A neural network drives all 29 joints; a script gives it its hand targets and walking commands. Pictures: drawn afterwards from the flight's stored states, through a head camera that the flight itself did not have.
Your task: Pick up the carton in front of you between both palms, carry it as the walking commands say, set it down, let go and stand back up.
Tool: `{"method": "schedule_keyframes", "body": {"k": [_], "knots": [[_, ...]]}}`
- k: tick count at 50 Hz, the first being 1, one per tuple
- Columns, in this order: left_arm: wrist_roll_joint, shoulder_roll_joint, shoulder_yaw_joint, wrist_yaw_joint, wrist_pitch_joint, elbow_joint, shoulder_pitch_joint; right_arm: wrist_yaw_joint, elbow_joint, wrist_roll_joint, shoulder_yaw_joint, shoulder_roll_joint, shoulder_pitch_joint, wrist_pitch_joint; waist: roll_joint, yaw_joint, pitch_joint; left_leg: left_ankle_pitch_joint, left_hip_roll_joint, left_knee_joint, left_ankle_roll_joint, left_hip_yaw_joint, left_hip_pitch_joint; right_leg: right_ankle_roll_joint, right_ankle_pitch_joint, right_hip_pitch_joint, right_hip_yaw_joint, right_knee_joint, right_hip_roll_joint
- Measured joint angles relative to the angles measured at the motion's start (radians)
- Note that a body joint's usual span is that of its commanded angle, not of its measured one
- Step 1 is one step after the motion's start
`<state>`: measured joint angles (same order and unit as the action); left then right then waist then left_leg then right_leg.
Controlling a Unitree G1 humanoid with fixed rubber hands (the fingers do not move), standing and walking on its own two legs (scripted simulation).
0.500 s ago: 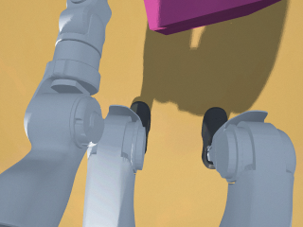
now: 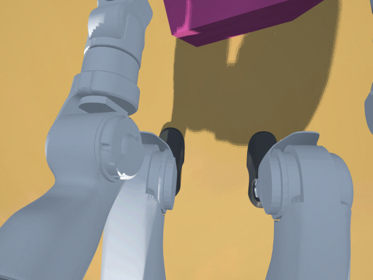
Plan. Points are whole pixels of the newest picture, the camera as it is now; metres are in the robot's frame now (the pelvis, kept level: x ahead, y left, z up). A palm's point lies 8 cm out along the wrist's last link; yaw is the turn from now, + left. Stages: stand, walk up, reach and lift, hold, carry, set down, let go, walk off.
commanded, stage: reach and lift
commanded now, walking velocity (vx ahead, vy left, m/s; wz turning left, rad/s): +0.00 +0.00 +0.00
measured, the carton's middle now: out of the picture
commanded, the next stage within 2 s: none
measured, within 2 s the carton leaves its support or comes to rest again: leaves its support in 0.26 s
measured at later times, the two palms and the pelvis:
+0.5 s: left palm out of the picture +0.54 +0.08 -0.06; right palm out of the picture +0.54 -0.22 -0.06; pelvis +0.01 +0.01 +0.03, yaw -4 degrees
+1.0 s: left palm out of the picture +0.51 +0.09 +0.09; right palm out of the picture +0.49 -0.21 +0.08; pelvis +0.01 +0.02 +0.14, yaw -6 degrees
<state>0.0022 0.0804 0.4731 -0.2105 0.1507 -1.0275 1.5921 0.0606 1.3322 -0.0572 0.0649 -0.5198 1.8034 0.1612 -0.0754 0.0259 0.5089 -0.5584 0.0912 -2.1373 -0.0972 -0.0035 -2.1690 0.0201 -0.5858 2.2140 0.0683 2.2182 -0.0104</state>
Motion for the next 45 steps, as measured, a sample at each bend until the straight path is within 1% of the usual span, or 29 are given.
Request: {"method": "schedule_keyframes", "body": {"k": [4, 7, 9, 11, 14, 17, 19, 22, 24, 29, 33, 38, 45], "knots": [[-0.041, -0.002, 0.049, 0.030, 0.042, 0.038, -0.027, 0.018, -0.055, 0.057, -0.057, 0.025, -0.041, 0.042, -0.003, -0.007, -0.028, -0.013, 0.013, -0.021, -0.008, 0.014, -0.015, 0.007, -0.013, 0.012, -0.011, 0.018, 0.003], [-0.036, 0.007, 0.051, 0.040, 0.058, 0.063, -0.057, 0.027, -0.110, 0.071, -0.084, 0.048, -0.088, 0.060, -0.007, -0.013, -0.052, -0.024, 0.021, -0.034, -0.014, 0.025, -0.026, 0.012, -0.024, 0.021, -0.020, 0.029, 0.005], [-0.018, 0.009, 0.044, 0.035, 0.062, 0.082, -0.079, 0.022, -0.145, 0.071, -0.090, 0.063, -0.120, 0.069, -0.012, -0.017, -0.070, -0.031, 0.026, -0.039, -0.016, 0.030, -0.032, 0.015, -0.030, 0.025, -0.024, 0.033, 0.006], [0.005, 0.006, 0.033, 0.024, 0.066, 0.103, -0.104, 0.007, -0.179, 0.064, -0.087, 0.074, -0.155, 0.078, -0.016, -0.018, -0.091, -0.036, 0.032, -0.041, -0.017, 0.035, -0.038, 0.015, -0.035, 0.030, -0.026, 0.033, 0.005], [0.040, -0.009, 0.003, -0.003, 0.074, 0.149, -0.152, -0.030, -0.240, 0.045, -0.072, 0.089, -0.216, 0.104, -0.017, -0.017, -0.131, -0.039, 0.044, -0.037, -0.019, 0.044, -0.044, 0.011, -0.035, 0.038, -0.025, 0.026, -0.004], [0.057, -0.038, -0.018, -0.044, 0.084, 0.233, -0.224, -0.078, -0.319, 0.028, -0.065, 0.115, -0.281, 0.138, -0.012, -0.015, -0.186, -0.033, 0.052, -0.023, -0.019, 0.055, -0.047, -0.002, -0.026, 0.040, -0.019, 0.003, -0.025], [0.055, -0.061, -0.013, -0.044, 0.094, 0.297, -0.281, -0.084, -0.367, 0.026, -0.078, 0.133, -0.321, 0.160, -0.009, -0.015, -0.233, -0.031, 0.055, -0.004, -0.018, 0.062, -0.043, -0.016, -0.014, 0.038, -0.013, -0.022, -0.043], [0.025, -0.095, 0.012, -0.035, 0.116, 0.359, -0.353, -0.077, -0.398, 0.048, -0.122, 0.170, -0.366, 0.187, -0.001, -0.015, -0.316, -0.033, 0.054, 0.038, -0.029, 0.068, -0.023, -0.034, 0.008, 0.027, -0.001, -0.070, -0.066], [-0.017, -0.120, 0.049, -0.020, 0.132, 0.371, -0.382, -0.064, -0.385, 0.091, -0.174, 0.200, -0.384, 0.197, 0.004, -0.012, -0.374, -0.024, 0.048, 0.072, -0.031, 0.066, -0.009, -0.044, 0.025, 0.014, 0.008, -0.110, -0.078], [-0.152, -0.172, 0.162, 0.026, 0.170, 0.354, -0.400, -0.031, -0.330, 0.232, -0.311, 0.260, -0.410, 0.211, 0.021, -0.005, -0.476, 0.012, 0.036, 0.174, -0.011, 0.061, 0.039, -0.058, 0.069, -0.035, 0.024, -0.222, -0.096], [-0.217, -0.192, 0.197, 0.047, 0.190, 0.365, -0.414, -0.015, -0.334, 0.303, -0.380, 0.294, -0.439, 0.214, 0.032, -0.003, -0.520, 0.041, 0.037, 0.253, -0.003, 0.066, 0.076, -0.061, 0.101, -0.075, 0.029, -0.307, -0.100], [-0.239, -0.199, 0.194, 0.062, 0.205, 0.405, -0.441, -0.010, -0.385, 0.335, -0.421, 0.330, -0.480, 0.218, 0.034, -0.005, -0.553, 0.065, 0.043, 0.328, -0.002, 0.077, 0.114, -0.062, 0.122, -0.118, 0.030, -0.386, -0.096], [-0.211, -0.205, 0.141, 0.067, 0.220, 0.470, -0.522, -0.015, -0.506, 0.312, -0.413, 0.373, -0.589, 0.241, 0.028, -0.008, -0.601, 0.069, 0.045, 0.412, 0.004, 0.087, 0.183, -0.065, 0.121, -0.193, 0.030, -0.474, -0.091]]}}
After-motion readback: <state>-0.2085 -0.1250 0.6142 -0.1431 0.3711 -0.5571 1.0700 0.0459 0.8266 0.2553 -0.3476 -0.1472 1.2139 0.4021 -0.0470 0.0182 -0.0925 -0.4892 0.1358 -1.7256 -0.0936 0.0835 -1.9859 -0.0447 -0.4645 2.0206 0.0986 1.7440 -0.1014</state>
